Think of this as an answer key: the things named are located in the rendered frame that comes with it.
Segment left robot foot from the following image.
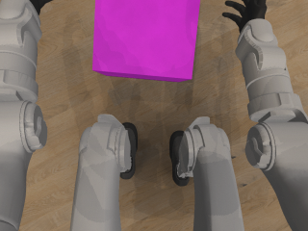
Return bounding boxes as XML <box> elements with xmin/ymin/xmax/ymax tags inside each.
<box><xmin>119</xmin><ymin>122</ymin><xmax>138</xmax><ymax>180</ymax></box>

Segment carton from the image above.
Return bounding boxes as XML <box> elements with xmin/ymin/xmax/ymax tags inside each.
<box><xmin>92</xmin><ymin>0</ymin><xmax>200</xmax><ymax>83</ymax></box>

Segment left robot hand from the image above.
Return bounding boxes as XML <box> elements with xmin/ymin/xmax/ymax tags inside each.
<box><xmin>30</xmin><ymin>0</ymin><xmax>53</xmax><ymax>15</ymax></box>

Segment right robot hand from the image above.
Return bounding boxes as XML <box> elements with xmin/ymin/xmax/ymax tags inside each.
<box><xmin>222</xmin><ymin>0</ymin><xmax>268</xmax><ymax>33</ymax></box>

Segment robot left forearm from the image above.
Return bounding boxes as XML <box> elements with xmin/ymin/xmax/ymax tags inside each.
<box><xmin>0</xmin><ymin>0</ymin><xmax>42</xmax><ymax>103</ymax></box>

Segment right robot thigh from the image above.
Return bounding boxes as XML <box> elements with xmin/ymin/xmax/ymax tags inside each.
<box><xmin>181</xmin><ymin>123</ymin><xmax>244</xmax><ymax>231</ymax></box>

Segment robot left upper arm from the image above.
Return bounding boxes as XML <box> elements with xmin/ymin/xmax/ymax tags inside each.
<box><xmin>0</xmin><ymin>100</ymin><xmax>48</xmax><ymax>231</ymax></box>

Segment robot right forearm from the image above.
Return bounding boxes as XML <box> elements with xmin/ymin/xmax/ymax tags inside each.
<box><xmin>235</xmin><ymin>18</ymin><xmax>308</xmax><ymax>124</ymax></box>

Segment robot right upper arm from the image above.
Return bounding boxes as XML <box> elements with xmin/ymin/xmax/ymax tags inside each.
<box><xmin>244</xmin><ymin>121</ymin><xmax>308</xmax><ymax>231</ymax></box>

